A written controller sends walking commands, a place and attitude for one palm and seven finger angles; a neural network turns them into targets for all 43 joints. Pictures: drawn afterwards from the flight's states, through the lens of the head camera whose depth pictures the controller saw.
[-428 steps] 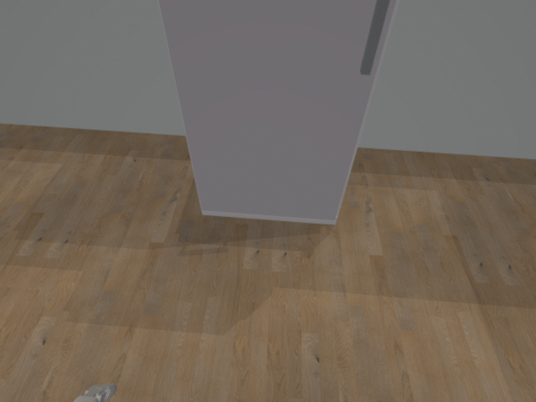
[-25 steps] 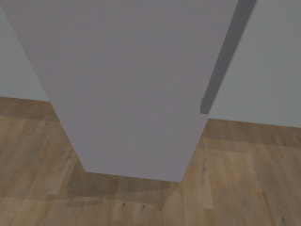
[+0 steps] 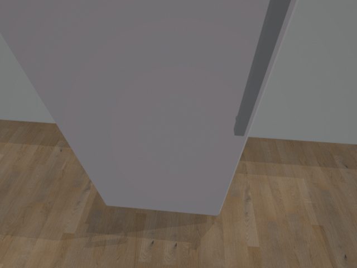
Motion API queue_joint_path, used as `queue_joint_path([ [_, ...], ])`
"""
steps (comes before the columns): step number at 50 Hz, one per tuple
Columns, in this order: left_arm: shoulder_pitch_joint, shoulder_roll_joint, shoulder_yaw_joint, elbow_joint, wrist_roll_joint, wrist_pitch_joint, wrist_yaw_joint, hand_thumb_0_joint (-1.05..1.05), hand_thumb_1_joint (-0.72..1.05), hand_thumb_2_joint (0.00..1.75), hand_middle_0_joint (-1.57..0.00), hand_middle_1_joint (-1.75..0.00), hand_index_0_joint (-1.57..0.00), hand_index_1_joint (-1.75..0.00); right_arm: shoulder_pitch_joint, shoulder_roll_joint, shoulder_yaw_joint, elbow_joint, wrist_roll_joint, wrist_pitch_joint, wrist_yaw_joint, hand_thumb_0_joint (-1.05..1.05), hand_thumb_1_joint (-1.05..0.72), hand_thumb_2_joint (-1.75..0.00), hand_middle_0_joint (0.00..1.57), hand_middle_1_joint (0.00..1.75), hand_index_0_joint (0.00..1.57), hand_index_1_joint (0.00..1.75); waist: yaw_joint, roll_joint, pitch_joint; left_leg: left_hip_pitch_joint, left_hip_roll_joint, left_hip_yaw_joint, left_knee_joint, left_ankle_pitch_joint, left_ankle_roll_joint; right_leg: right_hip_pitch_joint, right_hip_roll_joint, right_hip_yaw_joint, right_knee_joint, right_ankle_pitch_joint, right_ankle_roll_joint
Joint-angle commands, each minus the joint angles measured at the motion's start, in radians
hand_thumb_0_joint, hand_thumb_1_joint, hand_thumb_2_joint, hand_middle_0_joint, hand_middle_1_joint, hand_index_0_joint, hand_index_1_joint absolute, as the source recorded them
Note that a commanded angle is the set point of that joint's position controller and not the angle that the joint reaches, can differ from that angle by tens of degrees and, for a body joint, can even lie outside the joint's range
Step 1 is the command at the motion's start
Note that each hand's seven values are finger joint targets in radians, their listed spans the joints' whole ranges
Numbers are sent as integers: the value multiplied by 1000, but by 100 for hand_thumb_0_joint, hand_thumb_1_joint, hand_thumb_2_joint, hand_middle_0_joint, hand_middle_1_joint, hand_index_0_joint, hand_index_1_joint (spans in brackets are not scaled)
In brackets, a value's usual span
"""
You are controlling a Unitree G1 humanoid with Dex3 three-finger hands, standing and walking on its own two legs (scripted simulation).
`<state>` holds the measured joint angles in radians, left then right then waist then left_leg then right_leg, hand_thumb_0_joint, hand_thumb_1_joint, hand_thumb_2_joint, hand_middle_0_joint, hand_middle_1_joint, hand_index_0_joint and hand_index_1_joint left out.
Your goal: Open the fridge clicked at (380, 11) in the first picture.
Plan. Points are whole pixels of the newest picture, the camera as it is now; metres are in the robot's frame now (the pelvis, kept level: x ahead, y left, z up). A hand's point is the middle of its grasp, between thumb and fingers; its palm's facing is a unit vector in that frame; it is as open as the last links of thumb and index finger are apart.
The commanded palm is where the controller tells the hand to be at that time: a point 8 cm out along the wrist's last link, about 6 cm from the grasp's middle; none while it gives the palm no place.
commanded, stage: look again from close up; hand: right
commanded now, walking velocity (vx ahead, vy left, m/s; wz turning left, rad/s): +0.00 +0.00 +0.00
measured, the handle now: (255, 70) +0.47 -0.13 +0.22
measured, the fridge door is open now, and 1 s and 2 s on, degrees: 0 0 0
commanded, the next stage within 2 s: raise the hand to about handle height in 0.20 s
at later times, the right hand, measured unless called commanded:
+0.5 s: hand (283, 236) +0.20 -0.19 +0.02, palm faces +0.26 +0.96 -0.11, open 7.6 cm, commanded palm +0.10 -0.24 -0.03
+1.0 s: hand (295, 247) +0.17 -0.19 +0.05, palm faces -0.03 +0.99 -0.11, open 10.3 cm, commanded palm +0.13 -0.26 +0.06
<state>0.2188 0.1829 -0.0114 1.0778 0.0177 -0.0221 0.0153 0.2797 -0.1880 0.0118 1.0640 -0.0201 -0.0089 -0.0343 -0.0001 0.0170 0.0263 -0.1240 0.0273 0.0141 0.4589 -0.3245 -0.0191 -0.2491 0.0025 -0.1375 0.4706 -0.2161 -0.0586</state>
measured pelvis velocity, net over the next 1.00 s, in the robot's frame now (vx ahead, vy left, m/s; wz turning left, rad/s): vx -0.04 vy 0.04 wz -0.09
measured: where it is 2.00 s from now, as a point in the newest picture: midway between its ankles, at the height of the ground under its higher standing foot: outside the picture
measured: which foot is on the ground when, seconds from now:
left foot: down 0.00-1.00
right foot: down 0.00-1.00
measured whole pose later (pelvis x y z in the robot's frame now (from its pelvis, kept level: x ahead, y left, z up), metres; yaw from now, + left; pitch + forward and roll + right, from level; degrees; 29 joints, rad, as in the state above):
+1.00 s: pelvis -0.04 +0.04 -0.04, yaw -5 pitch +4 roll +3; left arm 0.19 0.23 -0.05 0.64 -0.05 -0.25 0.11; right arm 0.23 -0.37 -0.25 0.07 0.34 -0.29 0.45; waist -0.03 -0.05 -0.04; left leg -0.43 -0.03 0.14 0.81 -0.45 0.04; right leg -0.61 -0.06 0.00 0.85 -0.31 0.00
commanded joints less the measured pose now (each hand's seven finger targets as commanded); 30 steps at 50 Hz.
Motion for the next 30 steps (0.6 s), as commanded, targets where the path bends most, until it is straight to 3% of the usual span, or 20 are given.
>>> queue_joint_path([
  [1, 28, 143, 32, -35, -5, -15, 8, 0, 90, 90, -20, -30, -20, -30, 53, -119, -20, -22, 3, -12, -6, 0, -90, -90, 20, 30, 20, 30, -1, -31, -6, -100, 72, -61, -77, 136, 46, 105, -136, 163, -106, 148, 7],
  [7, 13, 148, 34, -30, -7, -13, 5, 0, 90, 90, -20, -30, -20, -30, 51, -129, -19, -17, -1, -15, -3, 0, -90, -90, 20, 30, 20, 30, -3, 5, 12, -98, 78, -71, -101, 146, 49, 95, -134, 161, -114, 114, 6],
  [14, 0, 162, 34, -20, -7, -15, 4, 0, 90, 90, -20, -30, -20, -30, 42, -141, -20, -10, 2, -15, 0, 0, -90, -90, 20, 30, 20, 30, -3, -11, 1, -99, 81, -72, -108, 129, 49, 105, -137, 164, -132, 101, 10],
  [15, -12, 147, 29, -81, -14, -10, 0, 0, 90, 90, -20, -30, -20, -30, 93, -82, -3, 4, -11, -20, -40, 0, -90, -90, 20, 30, 20, 30, -1, -47, 64, -152, 101, -91, -120, 196, 38, 56, -148, 143, 29, 209, 37],
  [16, 48, 269, 67, -427, -75, -136, 42, 0, 90, 90, -20, -30, -20, -30, -617, -367, -208, -1524, 182, -216, -46, 0, -88, -89, 20, 32, 20, 32, 111, -163, -443, -124, -5, 42, 7, 312, 51, 351, -31, 171, -36, 265, 53],
  [17, -39, 174, 13, -387, -78, -214, 86, 0, 90, 90, -20, -30, -20, -30, -433, -426, -247, -1485, 123, -198, -79, 0, -85, -88, 20, 33, 20, 33, 31, -301, -372, -165, -13, 41, 83, 165, 51, 403, -81, 155, -66, 300, 82],
  [18, -9, 190, 27, -352, -55, -249, 88, 0, 90, 90, -20, -30, -20, -30, -161, -245, -160, -1295, 141, -171, -104, 0, -83, -87, 21, 34, 21, 34, 8, -282, -381, -190, -17, 69, 119, 36, 48, 339, -96, 194, -102, 211, 96],
  [19, -5, 131, 22, -322, -76, -256, 71, 0, 90, 90, -20, -30, -20, -30, 162, 17, 5, -1024, 144, -74, -102, 0, -81, -86, 21, 36, 21, 36, 41, -174, -182, -279, -24, 66, 124, -4, 40, 237, -99, 212, -134, 69, 72],
  [20, 1, 183, 39, -405, -75, -260, 61, 0, 90, 90, -20, -30, -20, -30, 22, -33, -46, -1243, 194, -93, -90, 0, -78, -85, 21, 37, 21, 37, 35, -178, -123, -261, -16, 70, 96, 6, 39, 154, -79, 227, -124, -53, 61],
  [21, -34, 195, 48, -440, -68, -270, 64, 0, 90, 90, -20, -30, -20, -30, 7, -68, -74, -1255, 195, -135, -70, 0, -76, -84, 21, 39, 21, 39, 44, -136, -85, -279, -17, 72, 54, 18, 38, 95, -67, 222, -87, -130, 57],
  [22, -42, 199, 56, -462, -60, -275, 67, 0, 90, 90, -20, -30, -20, -30, 16, -94, -120, -1198, 192, -187, -47, 0, -74, -83, 21, 40, 21, 40, 47, -54, -58, -276, -19, 73, 31, 27, 38, 38, -41, 207, -32, -110, 53],
  [23, -26, 195, 70, -456, -46, -262, 62, 0, 90, 90, -20, -30, -20, -30, 143, -95, -177, -1053, 200, -229, -13, 0, -71, -82, 21, 42, 21, 42, 21, 88, -41, -327, -36, 89, 43, 9, 38, -27, -38, 191, 20, -59, 58],
  [24, -45, 192, 76, -468, -39, -250, 51, 0, 90, 90, -20, -30, -20, -30, 263, -54, -197, -918, 219, -283, 43, 0, -69, -81, 22, 43, 22, 43, -6, 205, 17, -389, -49, 113, 86, -18, 38, -118, -36, 178, 71, -34, 68],
  [25, -70, 194, 81, -482, -34, -239, 36, 0, 90, 90, -20, -30, -20, -30, 335, -23, -194, -837, 239, -345, 113, 0, -67, -80, 22, 45, 22, 45, -23, 273, 30, -443, -51, 114, 133, -34, 38, -199, -29, 161, 127, -29, 73],
  [26, -88, 197, 90, -505, -35, -232, 25, 0, 90, 90, -20, -30, -20, -30, 366, -34, -213, -826, 265, -408, 191, 0, -64, -79, 22, 47, 22, 47, -44, 305, 5, -457, -46, 101, 170, -29, 40, -255, -22, 144, 169, -29, 76],
  [27, -93, 205, 101, -530, -51, -224, 11, 0, 90, 90, -20, -30, -20, -30, 387, -101, -280, -769, 278, -450, 271, 0, -62, -78, 22, 48, 22, 48, -67, 267, 3, -431, -36, 72, 189, 23, 50, -273, -15, 129, 195, -4, 79],
  [28, -116, 220, 103, -575, -53, -223, 6, 0, 90, 90, -20, -30, -20, -30, 365, -132, -298, -769, 305, -466, 348, 0, -60, -77, 22, 50, 22, 50, -64, 228, -42, -396, -22, 50, 204, 58, 51, -285, 1, 113, 225, -1, 78],
  [30, -157, 214, 102, -650, -72, -216, 14, 0, 90, 90, -20, -30, -20, -30, 355, -201, -374, -824, 335, -411, 419, 0, -55, -75, 22, 53, 22, 53, -95, 108, -150, -332, -4, 3, 205, 91, 39, -289, 24, 82, 258, 4, 60],
])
